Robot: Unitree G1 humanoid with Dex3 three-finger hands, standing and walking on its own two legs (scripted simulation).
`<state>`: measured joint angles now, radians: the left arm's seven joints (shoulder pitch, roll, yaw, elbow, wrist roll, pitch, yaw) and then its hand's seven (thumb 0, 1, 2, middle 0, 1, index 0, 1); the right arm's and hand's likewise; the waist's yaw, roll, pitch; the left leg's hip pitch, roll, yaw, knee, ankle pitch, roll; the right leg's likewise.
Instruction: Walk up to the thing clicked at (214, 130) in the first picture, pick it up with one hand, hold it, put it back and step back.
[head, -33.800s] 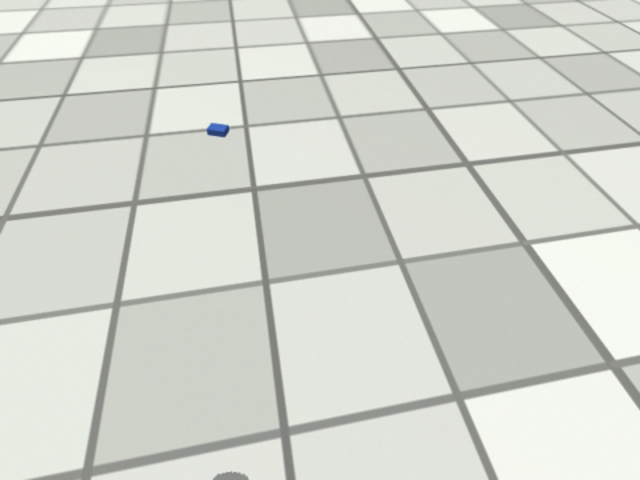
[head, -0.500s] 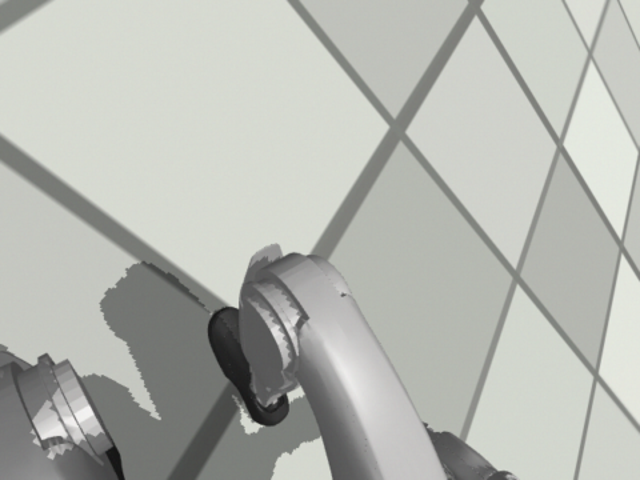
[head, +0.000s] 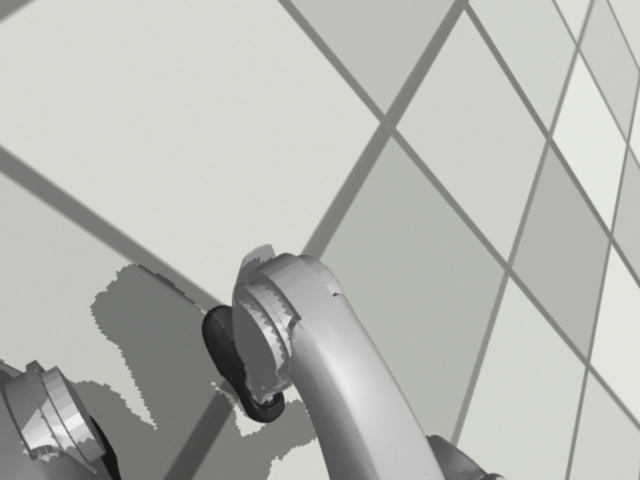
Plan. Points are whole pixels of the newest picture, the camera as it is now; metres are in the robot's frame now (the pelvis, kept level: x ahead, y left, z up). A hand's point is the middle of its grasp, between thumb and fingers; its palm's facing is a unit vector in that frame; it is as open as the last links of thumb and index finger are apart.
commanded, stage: open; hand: left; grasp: from above
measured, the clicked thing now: out of the picture +0.48 +0.33 -0.30
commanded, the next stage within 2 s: withdraw in 0.60 s
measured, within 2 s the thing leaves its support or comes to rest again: neither
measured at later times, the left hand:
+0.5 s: hand out of the picture +0.47 +0.32 -0.26, palm faces -0.43 -0.16 -0.89, open 13.5 cm
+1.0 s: hand out of the picture +0.50 +0.34 -0.21, palm faces -0.30 -0.12 -0.94, open 13.7 cm
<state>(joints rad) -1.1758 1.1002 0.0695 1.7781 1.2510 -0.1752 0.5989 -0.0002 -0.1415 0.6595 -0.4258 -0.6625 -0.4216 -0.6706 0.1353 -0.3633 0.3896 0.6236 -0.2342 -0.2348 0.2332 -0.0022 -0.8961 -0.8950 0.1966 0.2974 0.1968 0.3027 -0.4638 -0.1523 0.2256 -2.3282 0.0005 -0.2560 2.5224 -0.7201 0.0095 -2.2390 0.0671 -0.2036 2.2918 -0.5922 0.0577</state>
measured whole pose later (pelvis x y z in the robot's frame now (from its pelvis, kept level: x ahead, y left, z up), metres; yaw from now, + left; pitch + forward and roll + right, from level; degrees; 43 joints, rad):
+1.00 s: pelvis +0.01 +0.00 +0.01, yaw +0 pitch +31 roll -16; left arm -1.07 1.00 0.11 1.45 1.23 -0.12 0.49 0.00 -0.45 0.95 -0.16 -0.92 -0.15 -0.94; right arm 0.21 -0.34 0.29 0.63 -0.21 -0.18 0.24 0.00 -0.91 -0.90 0.20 0.30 0.20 0.30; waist -0.39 -0.09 0.13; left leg -2.34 -0.01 -0.25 2.49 -0.72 0.00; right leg -2.25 0.05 -0.20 2.27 -0.61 0.04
